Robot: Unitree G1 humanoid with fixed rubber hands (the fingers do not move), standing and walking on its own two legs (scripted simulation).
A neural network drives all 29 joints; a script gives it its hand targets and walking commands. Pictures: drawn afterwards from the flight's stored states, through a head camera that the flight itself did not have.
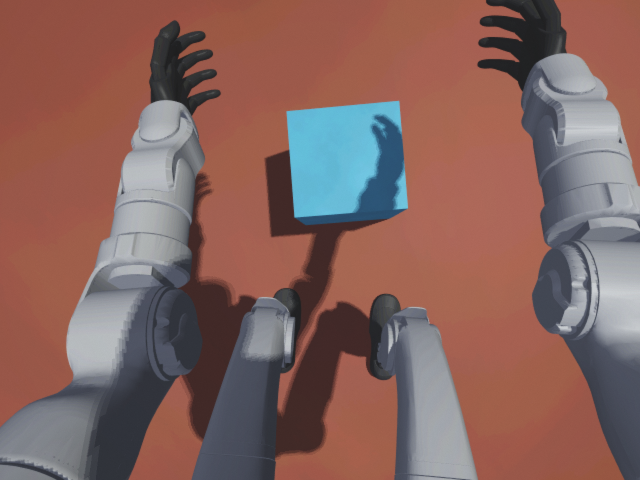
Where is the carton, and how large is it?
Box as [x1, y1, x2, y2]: [286, 101, 407, 224]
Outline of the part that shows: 398,101 286,111 294,217 305,224 389,218 407,208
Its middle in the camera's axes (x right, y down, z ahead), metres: +0.05 -0.15 +0.84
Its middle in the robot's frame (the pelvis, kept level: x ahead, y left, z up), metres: +0.51 +0.01 -0.51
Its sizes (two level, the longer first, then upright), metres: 0.210 0.200 0.250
